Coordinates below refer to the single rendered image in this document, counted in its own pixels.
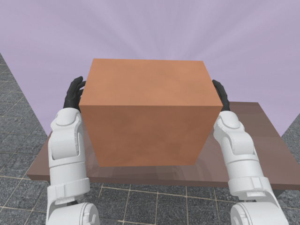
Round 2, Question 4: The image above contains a robot right upper arm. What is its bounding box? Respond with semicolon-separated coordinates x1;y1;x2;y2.
231;202;288;225

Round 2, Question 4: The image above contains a robot left upper arm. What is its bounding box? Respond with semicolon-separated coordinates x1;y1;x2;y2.
47;202;100;225

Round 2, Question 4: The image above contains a left robot forearm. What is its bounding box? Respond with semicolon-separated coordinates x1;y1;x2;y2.
45;108;90;225

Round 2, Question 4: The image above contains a table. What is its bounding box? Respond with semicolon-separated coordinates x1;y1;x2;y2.
26;102;300;206

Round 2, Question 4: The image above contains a right robot forearm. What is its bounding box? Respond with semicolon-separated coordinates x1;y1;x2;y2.
213;111;289;225

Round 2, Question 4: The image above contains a robot left hand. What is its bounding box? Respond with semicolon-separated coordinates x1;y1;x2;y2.
63;76;86;113

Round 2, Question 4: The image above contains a carton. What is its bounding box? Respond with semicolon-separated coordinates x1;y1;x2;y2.
79;59;223;167

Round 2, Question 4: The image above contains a robot right hand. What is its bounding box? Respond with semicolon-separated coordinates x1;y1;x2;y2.
212;80;230;112

